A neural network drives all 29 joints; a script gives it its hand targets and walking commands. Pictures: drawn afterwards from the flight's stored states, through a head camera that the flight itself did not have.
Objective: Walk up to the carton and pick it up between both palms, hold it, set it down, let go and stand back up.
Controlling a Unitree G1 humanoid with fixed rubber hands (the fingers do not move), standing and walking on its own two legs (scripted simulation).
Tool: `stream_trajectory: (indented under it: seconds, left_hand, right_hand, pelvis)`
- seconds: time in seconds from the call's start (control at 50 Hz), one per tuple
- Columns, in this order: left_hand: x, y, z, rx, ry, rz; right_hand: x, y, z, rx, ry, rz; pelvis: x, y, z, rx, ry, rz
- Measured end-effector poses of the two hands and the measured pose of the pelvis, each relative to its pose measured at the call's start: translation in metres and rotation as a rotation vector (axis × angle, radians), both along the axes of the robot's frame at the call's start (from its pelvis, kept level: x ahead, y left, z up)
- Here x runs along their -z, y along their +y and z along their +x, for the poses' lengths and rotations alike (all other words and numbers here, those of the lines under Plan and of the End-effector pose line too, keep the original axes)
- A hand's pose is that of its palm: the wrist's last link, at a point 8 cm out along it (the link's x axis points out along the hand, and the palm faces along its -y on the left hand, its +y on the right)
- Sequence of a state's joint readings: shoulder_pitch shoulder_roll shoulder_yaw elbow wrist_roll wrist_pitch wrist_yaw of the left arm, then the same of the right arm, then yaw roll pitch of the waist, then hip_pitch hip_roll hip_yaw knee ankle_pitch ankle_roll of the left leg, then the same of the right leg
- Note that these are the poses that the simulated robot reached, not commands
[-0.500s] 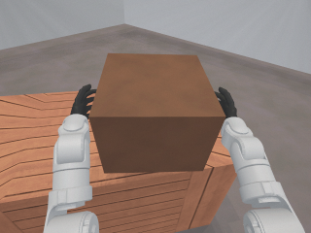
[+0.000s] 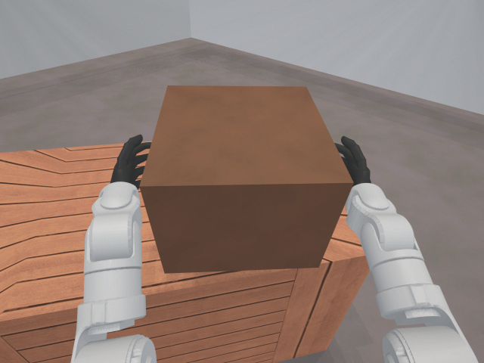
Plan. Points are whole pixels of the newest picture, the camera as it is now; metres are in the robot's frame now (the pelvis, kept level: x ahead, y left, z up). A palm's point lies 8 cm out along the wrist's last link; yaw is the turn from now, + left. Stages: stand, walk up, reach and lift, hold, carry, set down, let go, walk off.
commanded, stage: hold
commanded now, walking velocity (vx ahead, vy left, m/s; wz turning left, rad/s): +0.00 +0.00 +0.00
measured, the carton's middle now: (240, 173) +0.43 +0.01 +0.15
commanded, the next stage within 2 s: set down in 0.86 s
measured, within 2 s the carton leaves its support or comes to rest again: neither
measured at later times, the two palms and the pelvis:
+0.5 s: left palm (132, 186) +0.35 +0.18 +0.18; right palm (361, 191) +0.35 -0.18 +0.18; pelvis -0.01 +0.00 +0.00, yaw +0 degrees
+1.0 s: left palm (128, 183) +0.35 +0.19 +0.19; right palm (357, 186) +0.35 -0.18 +0.18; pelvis -0.01 +0.00 +0.00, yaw +0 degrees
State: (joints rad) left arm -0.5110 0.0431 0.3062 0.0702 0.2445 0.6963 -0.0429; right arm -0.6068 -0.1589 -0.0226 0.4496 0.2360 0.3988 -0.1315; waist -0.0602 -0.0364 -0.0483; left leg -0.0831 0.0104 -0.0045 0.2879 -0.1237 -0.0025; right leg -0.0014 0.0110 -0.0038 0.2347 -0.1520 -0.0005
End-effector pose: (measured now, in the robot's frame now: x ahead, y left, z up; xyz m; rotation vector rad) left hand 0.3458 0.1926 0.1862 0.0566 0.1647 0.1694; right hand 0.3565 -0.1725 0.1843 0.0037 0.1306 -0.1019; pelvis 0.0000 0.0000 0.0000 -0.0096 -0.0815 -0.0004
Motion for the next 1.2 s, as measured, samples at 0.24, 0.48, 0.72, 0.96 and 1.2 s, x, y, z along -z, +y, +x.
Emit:
stream_trajectory:
  seconds: [0.24,0.48,0.72,0.96,1.2]
  left_hand:
    - [-0.004,0.002,-0.003,-0.004,-0.005,0.008]
    - [0.003,-0.008,-0.001,0.022,0.01,-0.007]
    - [-0.001,-0.007,-0.001,0.012,0.012,-0.006]
    - [0.0,-0.003,0.001,0.012,0.002,-0.005]
    - [-0.012,0.003,0.012,0.004,-0.079,0.018]
  right_hand:
    - [0.001,0.002,-0.001,-0.003,-0.005,0.014]
    - [0.005,-0.008,-0.01,0.02,0.009,0.014]
    - [0.001,-0.007,-0.007,0.011,0.01,0.011]
    - [0.001,-0.002,-0.004,0.01,0.0,0.011]
    - [-0.004,0.004,0.011,0.001,-0.109,-0.013]
  pelvis:
    - [0.0,0.0,-0.003,-0.007,0.001,-0.001]
    - [0.0,-0.001,-0.005,-0.004,-0.004,0.0]
    - [0.0,-0.002,-0.008,0.008,0.002,0.002]
    - [0.0,0.0,-0.006,-0.005,-0.003,0.0]
    - [0.0,0.0,0.0,0.006,-0.03,0.008]
